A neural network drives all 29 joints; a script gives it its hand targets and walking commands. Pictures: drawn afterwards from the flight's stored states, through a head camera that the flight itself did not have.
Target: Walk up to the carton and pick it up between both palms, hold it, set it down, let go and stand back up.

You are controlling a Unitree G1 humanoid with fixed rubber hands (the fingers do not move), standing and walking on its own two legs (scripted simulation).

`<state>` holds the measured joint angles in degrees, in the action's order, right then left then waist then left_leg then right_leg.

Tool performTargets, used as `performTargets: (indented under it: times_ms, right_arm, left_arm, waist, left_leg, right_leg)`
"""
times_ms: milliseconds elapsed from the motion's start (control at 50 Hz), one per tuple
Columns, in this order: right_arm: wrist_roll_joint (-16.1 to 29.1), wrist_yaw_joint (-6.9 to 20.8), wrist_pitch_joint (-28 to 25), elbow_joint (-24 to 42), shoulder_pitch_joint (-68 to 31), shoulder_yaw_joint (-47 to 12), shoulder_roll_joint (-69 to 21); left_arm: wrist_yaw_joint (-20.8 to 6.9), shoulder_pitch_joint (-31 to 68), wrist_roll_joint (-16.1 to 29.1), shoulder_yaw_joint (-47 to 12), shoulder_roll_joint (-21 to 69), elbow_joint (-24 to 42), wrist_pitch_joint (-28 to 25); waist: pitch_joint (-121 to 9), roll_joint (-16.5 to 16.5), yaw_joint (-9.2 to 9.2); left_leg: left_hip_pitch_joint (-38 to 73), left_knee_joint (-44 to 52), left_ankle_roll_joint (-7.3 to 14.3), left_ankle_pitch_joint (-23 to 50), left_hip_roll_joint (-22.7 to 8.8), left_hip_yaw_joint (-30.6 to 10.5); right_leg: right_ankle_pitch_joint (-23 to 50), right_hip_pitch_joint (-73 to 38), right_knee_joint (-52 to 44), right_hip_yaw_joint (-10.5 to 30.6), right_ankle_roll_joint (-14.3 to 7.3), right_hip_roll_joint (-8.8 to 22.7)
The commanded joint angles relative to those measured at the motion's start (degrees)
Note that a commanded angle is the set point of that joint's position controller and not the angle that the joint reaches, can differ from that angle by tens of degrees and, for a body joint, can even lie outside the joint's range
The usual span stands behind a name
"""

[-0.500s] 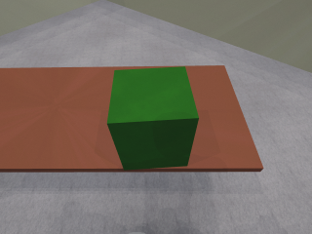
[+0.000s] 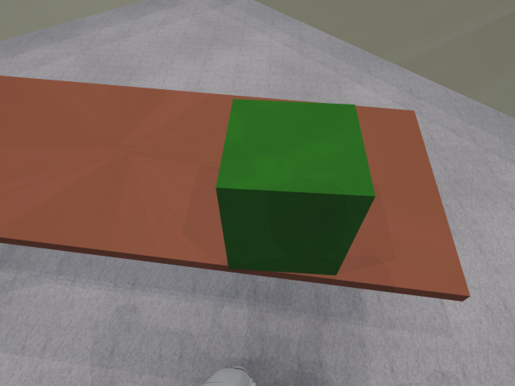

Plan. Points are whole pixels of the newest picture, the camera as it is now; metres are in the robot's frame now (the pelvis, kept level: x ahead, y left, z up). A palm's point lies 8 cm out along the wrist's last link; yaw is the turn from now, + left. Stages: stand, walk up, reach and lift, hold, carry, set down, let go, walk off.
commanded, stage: walk up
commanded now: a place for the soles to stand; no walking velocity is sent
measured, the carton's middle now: (287, 192) +0.42 -0.03 +0.03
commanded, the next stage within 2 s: none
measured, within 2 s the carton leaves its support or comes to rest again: neither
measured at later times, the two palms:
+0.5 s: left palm out of the picture +0.00 +0.24 -0.11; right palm out of the picture +0.07 -0.23 -0.11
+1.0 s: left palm out of the picture +0.04 +0.25 -0.12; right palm out of the picture +0.06 -0.22 -0.12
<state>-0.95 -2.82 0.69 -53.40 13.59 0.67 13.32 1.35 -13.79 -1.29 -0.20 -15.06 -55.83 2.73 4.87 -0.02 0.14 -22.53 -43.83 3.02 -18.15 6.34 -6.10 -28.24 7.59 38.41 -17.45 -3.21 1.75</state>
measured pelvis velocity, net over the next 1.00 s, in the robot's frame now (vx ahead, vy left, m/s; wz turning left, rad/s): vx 0.04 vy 0.01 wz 0.03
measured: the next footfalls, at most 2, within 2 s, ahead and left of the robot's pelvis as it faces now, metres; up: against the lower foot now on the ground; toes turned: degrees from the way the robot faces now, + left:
none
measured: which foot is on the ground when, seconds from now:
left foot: down 0.00-1.00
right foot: down 0.00-1.00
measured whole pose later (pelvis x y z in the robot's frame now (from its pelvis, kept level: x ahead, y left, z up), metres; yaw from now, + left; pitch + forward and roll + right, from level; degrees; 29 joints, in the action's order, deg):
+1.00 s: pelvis +0.04 +0.01 +0.03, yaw +2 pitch +0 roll +1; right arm -0.2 -2.8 -0.3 -63.2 14.0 -0.6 10.8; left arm 2.2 -14.5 -0.5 -1.3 -12.5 -62.1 -0.6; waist 1.7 -1.3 0.1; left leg -13.7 -25.4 4.8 -10.8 9.8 -7.0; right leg -21.8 2.8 24.6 0.6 -0.5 0.5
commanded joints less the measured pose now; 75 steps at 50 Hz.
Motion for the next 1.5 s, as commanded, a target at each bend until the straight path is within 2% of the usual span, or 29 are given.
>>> performTargets:
  times_ms: [0,40,60,100,120,140,180,220,240,360,460,580,660,700,740,760,780,860,940,960,980,1040,1160,1200,1240,1340,1360,1420,1480]
  right_arm:
    - [-0.65,-0.08,-1.42,3.79,3.02,1.82,7.43]
    - [0.21,-0.3,-1.48,2.84,5.16,2.35,9.7]
    - [0.93,-0.26,-1.34,3.59,5.75,2.52,10.61]
    - [1.01,-0.99,-1.15,4.34,6.03,2.89,11.69]
    - [1.01,-1.38,-0.66,3.89,4.42,2.95,11.4]
    - [0.68,-1.72,-0.5,4.2,1.15,2.32,9.46]
    - [0.96,-1.08,-0.31,3.64,-1.09,1.65,7.56]
    - [1.08,0.28,-0.3,2.13,-0.49,1.38,6.33]
    - [0.94,0.53,-0.05,0.96,1.01,0.99,5.44]
    - [0.47,1.38,-0.83,-3.52,1.41,-0.02,4.6]
    - [0.91,0.9,-1.06,-5.16,0.15,0.33,5.3]
    - [1.43,0.67,-1.04,-5.5,0.75,-0.11,5.12]
    - [1.23,0.39,-0.79,-6.13,0.0,-0.07,5.28]
    - [1.21,0.2,-1.03,-6.54,1.86,-0.08,5.77]
    - [1.34,0.23,-1.12,-6.97,2.1,0.17,5.25]
    - [0.83,0.19,-0.78,-6.56,1.74,-0.32,4.69]
    - [1.35,0.12,-0.93,-7.3,3.11,-0.26,4.32]
    - [1.09,-0.16,-1.55,-7.49,2.23,0.17,6.11]
    - [0.57,-0.35,-1.65,-8.07,2.67,-0.02,4.23]
    - [0.65,-0.48,-2.03,-7.43,3.73,0.13,5.44]
    - [0.38,-0.28,-1.82,-7.11,3.2,0.56,6.0]
    - [1.08,-0.35,-1.58,-7.53,3.62,0.42,4.73]
    - [1.02,-0.43,-0.83,-7.16,2.21,0.68,6.07]
    - [1.05,-0.48,-0.85,-7.36,1.82,0.45,5.21]
    - [1.55,-0.52,-0.83,-8.03,0.47,0.24,5.18]
    - [2.01,-0.8,-0.87,-8.39,0.8,0.77,6.64]
    - [1.28,-0.66,-1.04,-8.56,2.18,0.53,5.77]
    - [1.19,-0.4,-0.48,-10.23,1.84,0.42,5.17]
    - [1.72,-0.29,-0.29,-9.52,1.84,0.47,5.1]
  left_arm:
    - [-0.35,1.25,-0.35,2.4,-9.7,3.75,-0.85]
    - [-0.71,-0.54,0.45,1.58,-7.97,4.03,0.05]
    - [-0.53,-1.6,1.15,1.41,-7.5,3.97,0.6]
    - [-1.16,-1.68,1.35,0.72,-6.24,3.6,0.87]
    - [-0.72,-2.67,1.03,0.2,-4.92,3.89,0.46]
    - [-0.94,-3.56,0.67,0.0,-3.23,3.15,-0.42]
    - [-0.47,-5.3,1.24,0.35,-4.73,2.99,-2.09]
    - [-0.04,-7.56,0.71,0.92,-6.44,0.64,-2.54]
    - [0.08,-4.06,0.9,1.02,-6.8,2.48,-3.1]
    - [0.38,-3.84,0.26,-0.24,-5.24,0.39,-4.78]
    - [0.18,-4.94,0.56,-0.34,-3.62,-1.57,-4.75]
    - [0.72,-5.82,0.53,-0.47,-3.14,-3.4,-4.39]
    - [0.8,-4.66,0.57,-0.25,-4.47,-2.74,-4.13]
    - [0.76,-5.3,0.65,-0.13,-4.69,-3.49,-4.01]
    - [0.81,-5.84,0.63,0.18,-4.34,-4.68,-3.59]
    - [0.89,-5.83,0.67,-0.28,-3.39,-4.49,-3.73]
    - [0.93,-5.52,0.28,-0.03,-3.01,-4.42,-3.55]
    - [0.6,-5.8,0.96,0.22,-4.32,-4.3,-3.97]
    - [1.18,-4.53,0.5,0.23,-3.99,-5.19,-3.91]
    - [1.08,-3.92,0.87,0.36,-4.74,-5.35,-3.75]
    - [1.36,-5.14,0.92,0.05,-4.12,-5.07,-3.84]
    - [1.21,-4.33,0.74,-0.34,-4.18,-5.4,-3.72]
    - [1.58,-5.02,0.77,-0.63,-4.05,-6.42,-3.42]
    - [1.75,-5.78,0.7,-1.24,-2.22,-8.27,-3.57]
    - [1.54,-5.03,0.96,-0.97,-3.98,-7.42,-3.5]
    - [1.32,-5.69,0.94,-0.62,-3.42,-8.14,-3.71]
    - [1.27,-4.94,1.23,-1.0,-2.83,-7.81,-3.78]
    - [1.81,-6.46,0.92,-0.94,-2.51,-8.94,-3.45]
    - [1.89,-6.16,0.68,-1.68,-1.51,-9.23,-3.86]
  waist:
    - [0.33,-2.41,-1.41]
    - [-3.12,3.85,-1.16]
    - [-5.08,8.1,-1.53]
    - [-3.67,7.93,-1.9]
    - [-2.43,10.13,-0.61]
    - [-3.91,7.05,-0.59]
    - [-7.84,3.04,2.7]
    - [-9.31,-0.02,0.62]
    - [-7.88,2.07,-0.19]
    - [0.52,-3.74,-1.77]
    - [-1.07,-0.46,-0.39]
    - [0.32,-2.71,-0.58]
    - [-0.73,1.67,0.02]
    - [-3.87,-0.9,-0.6]
    - [-2.1,-0.64,-0.61]
    - [-2.72,-0.1,0.81]
    - [-2.6,1.02,-0.21]
    - [-5.23,1.56,1.06]
    - [-5.71,-3.62,0.37]
    - [-4.84,-3.57,-0.42]
    - [-7.43,1.01,0.45]
    - [-6.39,-1.53,0.84]
    - [-4.06,1.19,0.66]
    - [-2.2,-4.26,0.17]
    - [0.22,0.45,-0.05]
    - [-2.15,-0.39,0.14]
    - [-1.52,-3.05,0.19]
    - [-0.11,2.15,0.42]
    - [-0.58,-1.12,-0.3]
  left_leg:
    - [-1.18,3.47,1.01,16.42,-6.18,-2.62]
    - [2.2,11.07,3.47,22.79,-7.25,-13.36]
    - [1.88,17.8,7.52,18.06,-11.41,-23.47]
    - [6.15,24.96,11.89,8.18,-16.16,-39.87]
    - [6.56,25.94,12.0,3.07,-16.37,-39.36]
    - [6.55,24.96,12.7,0.21,-16.44,-34.99]
    - [7.31,23.36,6.37,9.65,-11.83,-24.42]
    - [9.28,21.95,0.82,6.24,-9.2,-17.48]
    - [9.96,21.43,-0.57,9.29,-6.16,-14.35]
    - [9.89,19.12,0.02,10.16,-5.85,-9.55]
    - [9.85,21.16,0.04,14.61,-6.76,-9.9]
    - [10.62,21.89,0.27,18.16,-7.65,-10.04]
    - [12.08,22.29,-0.05,20.55,-7.52,-10.02]
    - [14.55,21.89,-0.3,21.64,-8.36,-9.95]
    - [11.8,23.91,-1.77,17.76,-8.24,-11.59]
    - [11.1,23.31,-0.4,14.13,-7.76,-11.02]
    - [11.42,24.31,-0.8,14.45,-7.61,-11.21]
    - [14.84,22.22,-0.8,27.66,-8.63,-11.36]
    - [13.14,19.11,-0.42,29.93,-8.6,-9.23]
    - [14.62,19.09,-0.77,34.61,-9.09,-9.41]
    - [15.63,17.58,-0.45,37.75,-8.36,-9.16]
    - [16.2,18.74,-0.88,39.21,-9.27,-10.09]
    - [17.5,20.8,-1.46,32.75,-9.15,-10.3]
    - [16.46,19.82,0.74,28.92,-9.13,-9.69]
    - [15.08,22.8,-1.08,26.97,-9.71,-10.19]
    - [17.38,23.32,-2.08,26.22,-8.75,-10.37]
    - [16.26,23.78,-1.03,25.73,-9.26,-11.09]
    - [15.23,26.54,-2.75,16.96,-9.19,-11.96]
    - [16.16,24.89,-2.16,16.95,-8.01,-10.08]
  right_leg:
    - [26.57,0.73,-10.08,10.66,-5.99,15.46]
    - [15.67,0.51,-2.88,7.54,-2.17,6.87]
    - [1.69,0.28,4.57,9.25,-0.71,0.82]
    - [-12.85,9.9,9.0,16.11,0.2,-1.95]
    - [-12.86,12.28,8.63,19.12,-0.02,-0.82]
    - [-8.16,11.25,6.38,19.57,-0.6,0.65]
    - [2.51,4.25,-7.98,19.38,-0.54,-0.02]
    - [8.57,-1.57,-18.49,22.07,-0.97,1.77]
    - [8.2,1.92,-17.23,24.27,-1.59,4.43]
    - [14.26,5.01,-21.61,25.67,-2.47,7.5]
    - [16.08,2.13,-20.39,24.2,-1.76,6.28]
    - [17.75,1.73,-19.13,22.89,-0.61,5.72]
    - [15.01,2.75,-20.03,22.81,-0.05,4.75]
    - [16.02,1.45,-19.25,22.48,-0.27,5.25]
    - [13.61,0.16,-18.78,21.12,0.28,3.7]
    - [13.01,-0.35,-17.93,21.64,-0.35,4.33]
    - [12.6,0.46,-18.38,22.33,-0.32,3.99]
    - [17.03,0.52,-17.77,21.55,0.71,4.13]
    - [24.3,-1.96,-17.17,21.49,-0.11,6.03]
    - [25.99,-0.4,-16.41,21.71,-0.01,6.03]
    - [28.53,-2.64,-15.77,22.05,0.6,5.85]
    - [25.54,-1.23,-15.01,20.72,0.56,5.61]
    - [18.56,1.99,-16.53,21.71,0.94,5.15]
    - [20.48,1.84,-17.39,22.11,0.77,5.86]
    - [15.46,3.91,-18.05,22.35,0.74,4.18]
    - [15.09,3.39,-18.6,22.42,1.05,3.95]
    - [14.06,2.38,-18.46,21.84,0.7,4.38]
    - [11.12,2.78,-18.73,22.27,0.81,3.58]
    - [13.39,3.58,-19.34,22.64,0.76,4.46]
